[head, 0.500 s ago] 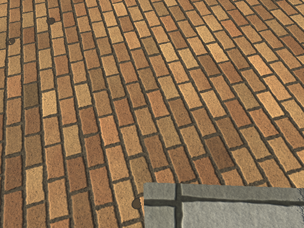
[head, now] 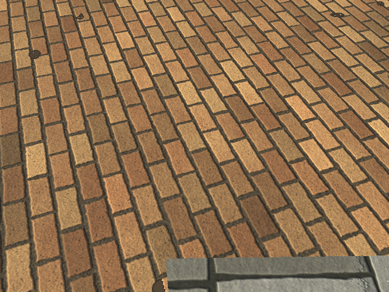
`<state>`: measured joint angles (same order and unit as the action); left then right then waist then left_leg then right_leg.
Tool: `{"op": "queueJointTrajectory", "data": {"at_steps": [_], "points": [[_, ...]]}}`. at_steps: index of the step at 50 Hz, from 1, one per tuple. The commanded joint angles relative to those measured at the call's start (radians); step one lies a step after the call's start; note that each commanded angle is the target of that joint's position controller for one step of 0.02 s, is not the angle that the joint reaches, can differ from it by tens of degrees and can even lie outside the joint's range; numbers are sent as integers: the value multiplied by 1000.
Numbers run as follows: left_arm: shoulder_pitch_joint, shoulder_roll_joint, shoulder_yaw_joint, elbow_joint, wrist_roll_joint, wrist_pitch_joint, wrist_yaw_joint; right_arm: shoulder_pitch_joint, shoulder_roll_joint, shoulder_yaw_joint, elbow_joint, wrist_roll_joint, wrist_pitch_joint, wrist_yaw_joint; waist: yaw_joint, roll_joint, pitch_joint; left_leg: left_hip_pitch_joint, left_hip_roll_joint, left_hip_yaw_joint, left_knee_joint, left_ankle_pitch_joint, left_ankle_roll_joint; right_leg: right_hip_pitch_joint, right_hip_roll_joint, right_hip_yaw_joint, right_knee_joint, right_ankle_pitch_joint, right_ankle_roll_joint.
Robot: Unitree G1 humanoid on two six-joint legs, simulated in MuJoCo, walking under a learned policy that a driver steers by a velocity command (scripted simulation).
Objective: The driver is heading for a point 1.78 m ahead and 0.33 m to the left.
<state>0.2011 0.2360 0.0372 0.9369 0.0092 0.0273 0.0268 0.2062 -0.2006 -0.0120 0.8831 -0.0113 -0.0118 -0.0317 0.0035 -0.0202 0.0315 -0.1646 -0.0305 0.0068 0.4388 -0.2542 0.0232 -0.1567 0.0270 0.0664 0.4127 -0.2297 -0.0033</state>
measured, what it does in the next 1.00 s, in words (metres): walks ahead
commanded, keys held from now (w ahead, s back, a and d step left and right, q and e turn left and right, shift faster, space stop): no key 0.44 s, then w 0.52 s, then w+q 0.04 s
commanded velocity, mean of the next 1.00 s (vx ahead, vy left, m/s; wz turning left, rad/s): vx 0.17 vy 0.00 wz -0.01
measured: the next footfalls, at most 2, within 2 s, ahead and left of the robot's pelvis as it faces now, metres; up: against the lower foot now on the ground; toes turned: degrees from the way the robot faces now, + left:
left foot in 1.16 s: +0.39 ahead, +0.05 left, +0.00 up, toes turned +8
right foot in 1.72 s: +0.75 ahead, -0.03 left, +0.00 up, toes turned +22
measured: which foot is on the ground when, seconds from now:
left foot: down 0.00-0.76, up 0.78-1.00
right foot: down 0.00-1.00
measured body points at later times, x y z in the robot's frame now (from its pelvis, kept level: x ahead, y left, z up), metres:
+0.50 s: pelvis -0.01 -0.01 +0.00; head -0.01 -0.01 +0.45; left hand +0.00 +0.23 -0.15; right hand +0.00 -0.26 -0.15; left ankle -0.01 +0.10 -0.74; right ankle -0.01 -0.12 -0.74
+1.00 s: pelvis +0.13 -0.04 +0.00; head +0.15 -0.05 +0.45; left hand +0.02 +0.19 -0.14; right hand +0.26 -0.28 -0.14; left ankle +0.21 +0.09 -0.69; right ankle +0.01 -0.12 -0.74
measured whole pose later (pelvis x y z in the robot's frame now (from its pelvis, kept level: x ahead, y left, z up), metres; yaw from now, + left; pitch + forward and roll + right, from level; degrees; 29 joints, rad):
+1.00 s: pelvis +0.13 -0.04 +0.00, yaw +0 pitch +1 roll +0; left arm 0.51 0.17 0.02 1.13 0.02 -0.09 0.02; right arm 0.11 -0.23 -0.05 0.96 -0.03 -0.04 0.04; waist 0.04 0.03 0.00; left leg -0.60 0.05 0.06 0.91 -0.20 0.04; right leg 0.07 0.06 0.00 0.19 -0.29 -0.06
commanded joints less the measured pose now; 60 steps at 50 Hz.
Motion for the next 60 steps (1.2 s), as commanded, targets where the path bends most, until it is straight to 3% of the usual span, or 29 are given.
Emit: {"op": "queueJointTrajectory", "data": {"at_steps": [1,5,22,24,25,26,27,28,30,32,33,35,37,38,39,40,41,42,44,48,51,53,55,57,58,59,60], "points": [[25,87,15,-1,-8,-15,1,57,-137,-35,2,6,-2,-2,-3,20,-35,28,107,-105,-95,238,26,39,-91,74,-29,270,-28],[23,91,8,52,0,-18,10,25,-126,-35,29,-1,9,0,-6,-15,-4,39,115,-107,-101,200,33,9,-89,83,-78,209,-28],[51,62,-19,175,0,-26,12,69,-96,-13,180,0,12,-1,-5,19,31,6,108,-107,-132,73,20,-24,-93,90,-122,76,-42],[68,72,-15,180,1,-22,12,90,-106,-17,188,-4,16,0,-6,14,18,-5,78,-94,-117,-139,29,-44,-67,84,-116,-146,-58],[73,87,-8,176,2,-16,11,93,-118,-23,184,-6,21,2,-7,14,34,-36,62,-93,-97,-294,45,-79,-50,81,-95,-312,-77],[67,96,-2,167,8,-13,7,105,-105,-21,181,-13,24,5,-10,6,71,-63,57,-93,-84,-391,57,-129,-52,98,-86,-427,-98],[78,68,-6,159,9,-11,4,98,-117,-26,172,-11,26,8,-8,47,99,-110,71,-139,-93,-468,76,-158,-44,97,-71,-488,-105],[68,68,-6,149,8,-12,2,117,-107,-25,169,-8,26,9,-17,38,130,-122,84,-173,-111,-515,89,-217,-44,110,-47,-510,-108],[31,34,-11,122,11,-28,-6,170,-110,-30,179,-10,14,10,-41,67,113,-23,145,-266,-153,-475,123,-278,-27,71,31,-374,-92],[9,5,-16,96,19,-48,-19,215,-170,-57,200,-10,7,7,-47,179,64,54,274,-425,-282,-501,182,-280,20,-76,205,-146,-60],[1,25,-13,86,22,-57,-23,204,-170,-61,196,-8,3,8,-40,172,69,5,307,-447,-313,-501,196,-257,-9,-83,249,-142,-59],[58,14,-12,90,17,-73,-31,130,-157,-63,176,-6,-2,15,17,151,98,-119,273,-369,-290,-475,173,-133,-15,-96,166,-187,-77],[248,1,-8,158,8,-86,-25,31,-136,-64,139,1,-6,19,105,95,120,-346,157,-218,-134,-424,122,171,19,-90,-20,-146,-100],[362,64,9,184,17,-95,-12,-15,-87,-51,105,-2,-17,22,147,-77,105,-487,66,-99,115,-335,83,304,-141,155,-170,-297,-128],[463,166,36,207,13,-96,-12,-36,-32,-37,62,-3,-30,32,159,-286,93,-651,-30,54,384,-272,57,363,-352,530,-328,-529,-208],[414,139,32,201,18,-92,-10,-67,-110,-53,52,-34,-37,38,118,-136,154,-682,36,-4,532,-235,71,280,-392,550,-311,-495,-241],[337,103,23,169,20,-99,-12,-51,-97,-53,61,-30,-47,50,70,-60,157,-672,66,-28,585,-158,77,240,-357,476,-300,-410,-234],[293,83,17,151,19,-109,-14,-28,-80,-49,75,-22,-56,59,41,-35,144,-649,86,-30,604,-95,70,230,-316,390,-304,-281,-216],[261,62,9,138,12,-124,-11,-31,-80,-52,76,-29,-55,73,15,-31,103,-616,104,-8,589,-14,43,228,-264,266,-318,-99,-200],[332,33,-7,165,7,-135,-8,-148,-57,-43,20,-25,-38,75,24,-57,96,-599,78,66,499,54,7,215,-206,95,-276,356,-189],[331,48,-10,165,11,-136,-6,-264,-26,-22,-34,-12,-33,77,40,-81,111,-479,49,113,295,125,23,147,-185,-5,-288,458,-171],[336,60,-10,171,13,-140,-3,-278,-37,-20,-50,-9,-29,73,34,-93,110,-380,25,139,213,146,61,144,-208,-44,-285,573,-161],[317,79,-8,169,11,-144,3,-206,-70,-32,-38,-9,-32,63,-13,-90,59,-258,-20,151,183,137,107,191,-228,-95,-165,884,-139],[293,110,1,160,13,-134,9,25,-111,-56,36,-8,-44,53,-111,-82,-71,-35,-72,151,128,126,150,214,-227,-138,139,1031,-112],[284,118,3,152,12,-130,7,152,-141,-73,79,-18,-48,45,-164,-67,-129,146,-48,110,83,115,176,110,-206,-162,347,894,-98],[305,76,-6,123,16,-130,2,280,-227,-98,99,-34,-46,38,-184,52,-219,342,186,-198,66,-26,235,-90,-148,-187,678,450,-83],[362,21,-6,97,-10,-134,-18,253,-269,-107,92,-21,-32,45,-110,261,-303,503,408,-787,-138,-74,410,-424,62,-117,1033,-263,-45]]}}
Velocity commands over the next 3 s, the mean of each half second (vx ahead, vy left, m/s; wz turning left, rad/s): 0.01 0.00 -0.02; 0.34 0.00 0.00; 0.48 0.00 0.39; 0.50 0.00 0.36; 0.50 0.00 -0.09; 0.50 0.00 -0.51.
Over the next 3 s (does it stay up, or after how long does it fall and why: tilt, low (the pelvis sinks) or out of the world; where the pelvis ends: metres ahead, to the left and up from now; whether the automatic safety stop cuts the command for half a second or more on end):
stays up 1.17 0.24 0.00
